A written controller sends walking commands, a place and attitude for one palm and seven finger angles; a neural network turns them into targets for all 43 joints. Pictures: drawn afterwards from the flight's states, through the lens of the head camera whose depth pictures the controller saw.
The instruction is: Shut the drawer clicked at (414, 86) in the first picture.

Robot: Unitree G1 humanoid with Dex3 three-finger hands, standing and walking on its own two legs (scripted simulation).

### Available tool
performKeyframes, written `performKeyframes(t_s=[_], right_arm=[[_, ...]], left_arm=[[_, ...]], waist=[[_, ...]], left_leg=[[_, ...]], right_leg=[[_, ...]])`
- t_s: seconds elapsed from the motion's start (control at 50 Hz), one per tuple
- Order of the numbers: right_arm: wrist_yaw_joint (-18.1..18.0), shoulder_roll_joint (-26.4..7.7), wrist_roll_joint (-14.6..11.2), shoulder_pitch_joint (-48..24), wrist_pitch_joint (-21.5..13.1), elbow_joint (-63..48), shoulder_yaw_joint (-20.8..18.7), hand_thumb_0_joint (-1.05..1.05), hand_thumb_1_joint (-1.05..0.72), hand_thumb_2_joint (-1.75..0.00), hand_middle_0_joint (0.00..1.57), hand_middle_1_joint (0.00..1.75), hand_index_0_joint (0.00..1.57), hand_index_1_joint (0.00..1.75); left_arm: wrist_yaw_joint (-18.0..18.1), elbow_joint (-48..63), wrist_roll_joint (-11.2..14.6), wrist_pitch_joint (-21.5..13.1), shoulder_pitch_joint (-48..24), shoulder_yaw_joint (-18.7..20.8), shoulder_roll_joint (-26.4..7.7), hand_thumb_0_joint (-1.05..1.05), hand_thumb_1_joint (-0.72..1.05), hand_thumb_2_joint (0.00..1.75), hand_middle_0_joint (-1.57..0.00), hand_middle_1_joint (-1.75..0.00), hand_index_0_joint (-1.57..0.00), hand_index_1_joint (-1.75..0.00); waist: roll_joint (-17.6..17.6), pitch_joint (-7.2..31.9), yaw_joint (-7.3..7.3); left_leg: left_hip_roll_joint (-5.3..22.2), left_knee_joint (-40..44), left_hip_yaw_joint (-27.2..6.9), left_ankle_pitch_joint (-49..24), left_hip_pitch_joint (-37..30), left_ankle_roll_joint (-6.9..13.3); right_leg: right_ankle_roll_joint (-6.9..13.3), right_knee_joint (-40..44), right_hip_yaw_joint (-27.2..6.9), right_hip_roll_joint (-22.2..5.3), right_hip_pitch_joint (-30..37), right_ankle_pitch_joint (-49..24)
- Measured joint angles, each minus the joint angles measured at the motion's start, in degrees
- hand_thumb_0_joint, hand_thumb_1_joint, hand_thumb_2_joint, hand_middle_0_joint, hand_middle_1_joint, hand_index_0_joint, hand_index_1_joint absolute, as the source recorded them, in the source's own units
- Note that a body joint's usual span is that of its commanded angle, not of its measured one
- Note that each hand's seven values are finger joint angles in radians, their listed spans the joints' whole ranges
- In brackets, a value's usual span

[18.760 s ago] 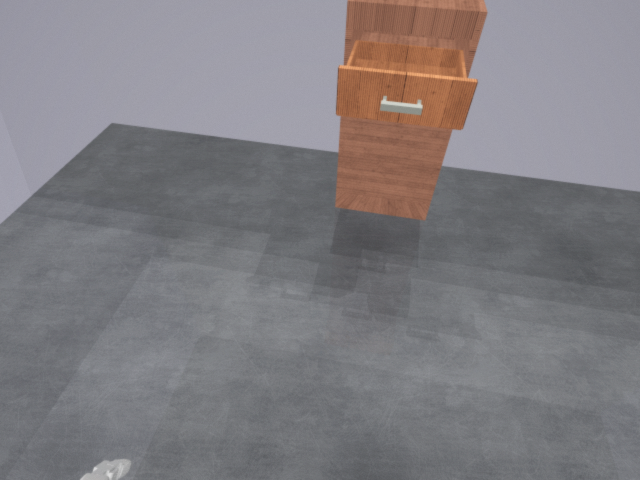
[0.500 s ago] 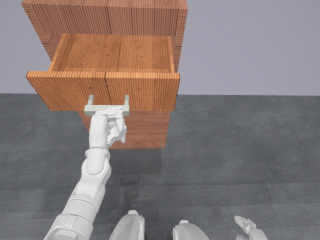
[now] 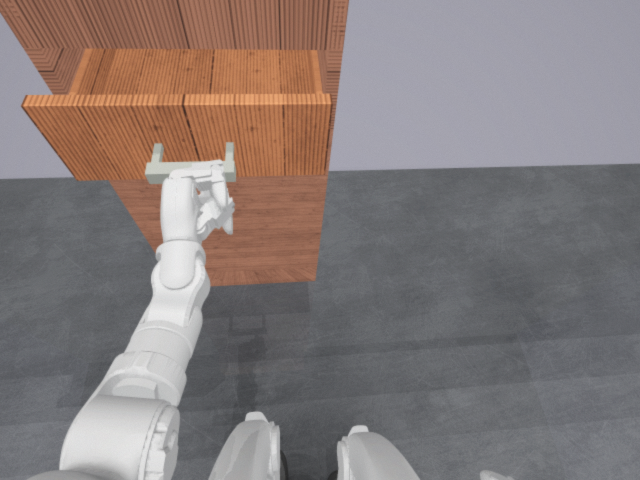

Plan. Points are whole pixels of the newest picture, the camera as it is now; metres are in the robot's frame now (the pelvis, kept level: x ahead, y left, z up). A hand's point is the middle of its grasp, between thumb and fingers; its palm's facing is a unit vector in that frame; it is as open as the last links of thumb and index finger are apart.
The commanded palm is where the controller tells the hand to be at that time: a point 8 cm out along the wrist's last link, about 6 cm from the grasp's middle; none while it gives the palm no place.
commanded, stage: push the drawer shut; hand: left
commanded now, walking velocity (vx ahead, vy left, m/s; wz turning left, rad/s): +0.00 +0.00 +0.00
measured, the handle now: (193, 161) +0.52 +0.16 +0.05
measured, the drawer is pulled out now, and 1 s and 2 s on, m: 0.11 0.00 0.00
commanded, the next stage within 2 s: pull the fist back off the drawer in 1.06 s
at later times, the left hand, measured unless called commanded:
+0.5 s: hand (231, 159) +0.52 +0.11 +0.05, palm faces +0.07 -1.00 -0.02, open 3.2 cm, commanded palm +0.50 +0.15 +0.05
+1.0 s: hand (228, 141) +0.56 +0.12 +0.05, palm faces +0.06 -1.00 -0.02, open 2.8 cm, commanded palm +0.56 +0.14 +0.05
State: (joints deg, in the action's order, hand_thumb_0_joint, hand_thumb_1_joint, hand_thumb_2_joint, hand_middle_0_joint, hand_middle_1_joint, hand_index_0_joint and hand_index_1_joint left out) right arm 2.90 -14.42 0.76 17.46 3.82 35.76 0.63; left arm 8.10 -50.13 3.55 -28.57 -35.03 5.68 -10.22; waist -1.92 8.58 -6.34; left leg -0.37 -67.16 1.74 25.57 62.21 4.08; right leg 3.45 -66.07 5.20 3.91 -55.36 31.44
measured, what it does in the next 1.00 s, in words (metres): stands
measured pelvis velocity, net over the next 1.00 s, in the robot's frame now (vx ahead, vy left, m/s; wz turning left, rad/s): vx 0.00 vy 0.01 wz -0.03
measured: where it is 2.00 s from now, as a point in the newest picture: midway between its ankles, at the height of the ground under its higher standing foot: outside the picture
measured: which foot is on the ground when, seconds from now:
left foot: down 0.00-1.00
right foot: down 0.00-1.00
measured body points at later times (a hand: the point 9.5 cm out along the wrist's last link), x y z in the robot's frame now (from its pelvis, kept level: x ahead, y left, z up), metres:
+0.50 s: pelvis +0.01 +0.00 +0.00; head +0.14 +0.02 +0.43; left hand +0.51 +0.16 +0.05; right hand +0.01 -0.25 -0.12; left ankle +0.06 +0.08 -0.64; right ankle +0.00 -0.09 -0.64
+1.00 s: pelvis +0.00 +0.01 -0.02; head +0.16 +0.04 +0.40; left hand +0.55 +0.17 +0.05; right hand -0.03 -0.25 -0.12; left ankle +0.06 +0.08 -0.64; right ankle +0.00 -0.09 -0.64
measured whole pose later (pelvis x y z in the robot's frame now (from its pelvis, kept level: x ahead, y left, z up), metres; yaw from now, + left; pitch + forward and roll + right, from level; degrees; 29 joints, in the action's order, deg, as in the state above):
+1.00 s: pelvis +0.00 +0.01 -0.02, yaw -2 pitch +27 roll -6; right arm 4.6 -14.9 3.4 23.4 4.4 37.1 2.4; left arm 5.1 -74.6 -2.4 -28.8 -61.6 17.3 -22.5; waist -3.0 8.5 -13.5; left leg 0.8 -72.1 0.3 26.8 73.0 4.8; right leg 2.9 -68.4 6.7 5.1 -64.8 31.5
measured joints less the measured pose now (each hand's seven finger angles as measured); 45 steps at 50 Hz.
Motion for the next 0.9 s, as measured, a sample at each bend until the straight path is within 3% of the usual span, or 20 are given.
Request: performKeyframes(t_s=[0.2, 0.42, 0.74, 0.9], right_arm=[[0.3, 0.1, 0.6, 1.5, 0.1, 0.7, 0.1, 0.01, -0.90, -0.90, 0.20, 0.30, 0.20, 0.30], [1.3, 0.2, 1.2, 4.3, 1.5, 0.7, 0.2, 0.01, -0.90, -0.90, 0.20, 0.30, 0.20, 0.30], [2.0, 0.0, 2.1, 4.4, 1.8, 0.9, 0.4, 0.00, -0.90, -0.90, 0.20, 0.30, 0.20, 0.30], [1.8, -0.2, 2.4, 5.1, 1.0, 0.9, 1.2, 0.00, -0.90, -0.90, 0.20, 0.30, 0.20, 0.30]], left_arm=[[-0.9, -9.5, -1.0, -0.5, -8.9, 4.5, -3.2, -0.02, 0.93, 0.98, -1.40, -1.60, -1.40, -1.60], [-2.1, -13.9, -1.9, -1.1, -12.8, 8.0, -5.2, 0.00, 0.92, 0.96, -1.40, -1.60, -1.40, -1.60], [-1.9, -18.5, -3.6, -0.3, -19.2, 9.9, -8.2, -0.01, 0.89, 0.95, -1.40, -1.60, -1.40, -1.60], [-2.3, -22.9, -4.9, 0.3, -24.5, 11.1, -11.4, -0.02, 0.87, 0.96, -1.40, -1.60, -1.40, -1.60]], waist=[[-0.2, 0.3, -2.04], [-0.3, 0.8, -3.31], [-1.0, 0.4, -5.04], [-1.1, 0.1, -6.73]], left_leg=[[0.4, -0.8, 0.1, 0.2, 2.5, 0.0], [0.9, -0.9, 0.6, 1.1, 3.1, 0.2], [1.1, -2.4, -0.2, 1.5, 6.1, 0.5], [1.2, -3.7, -0.8, 1.4, 8.9, 0.7]], right_leg=[[0.1, -0.6, -0.1, 0.4, -2.5, 0.0], [-0.1, -0.2, -0.7, 0.9, -3.2, 0.3], [-0.5, -0.6, 0.0, 1.1, -5.5, 0.3], [-0.5, -1.5, 0.7, 1.3, -7.9, 0.2]])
